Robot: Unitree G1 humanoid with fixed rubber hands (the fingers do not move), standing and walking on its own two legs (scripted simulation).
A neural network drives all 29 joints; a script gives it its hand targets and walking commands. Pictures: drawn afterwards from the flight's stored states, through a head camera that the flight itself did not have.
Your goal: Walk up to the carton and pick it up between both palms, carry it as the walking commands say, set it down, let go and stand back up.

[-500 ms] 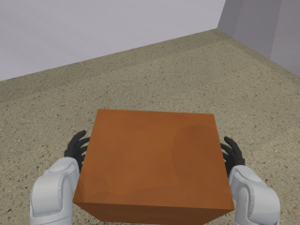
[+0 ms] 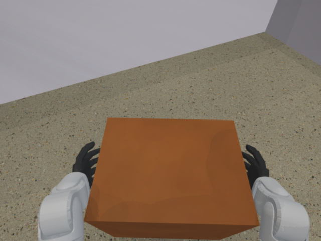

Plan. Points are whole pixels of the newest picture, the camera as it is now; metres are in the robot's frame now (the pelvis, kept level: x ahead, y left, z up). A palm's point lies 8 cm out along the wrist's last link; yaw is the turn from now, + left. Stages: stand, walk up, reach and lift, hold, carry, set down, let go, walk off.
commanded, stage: carry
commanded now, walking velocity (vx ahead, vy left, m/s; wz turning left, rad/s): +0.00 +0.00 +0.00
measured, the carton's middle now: (168, 184) +0.26 +0.00 -0.01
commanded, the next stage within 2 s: none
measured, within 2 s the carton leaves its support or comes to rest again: neither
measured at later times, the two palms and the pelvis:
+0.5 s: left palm (106, 101) +0.46 +0.18 +0.08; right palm (242, 110) +0.44 -0.19 +0.08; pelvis +0.19 +0.01 +0.00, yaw -4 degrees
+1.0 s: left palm (122, 100) +0.48 +0.14 +0.07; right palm (255, 110) +0.45 -0.23 +0.07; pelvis +0.21 -0.03 -0.01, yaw -4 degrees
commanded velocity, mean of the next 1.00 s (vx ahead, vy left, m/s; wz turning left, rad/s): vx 0.00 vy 0.00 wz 0.00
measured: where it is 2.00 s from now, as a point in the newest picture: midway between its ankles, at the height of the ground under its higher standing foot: outside the picture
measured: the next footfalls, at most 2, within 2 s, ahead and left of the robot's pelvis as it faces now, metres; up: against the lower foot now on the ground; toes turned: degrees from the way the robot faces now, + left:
left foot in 0.20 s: +0.27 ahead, +0.10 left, +0.00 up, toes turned +5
right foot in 1.06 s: +0.16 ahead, -0.12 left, +0.00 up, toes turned -13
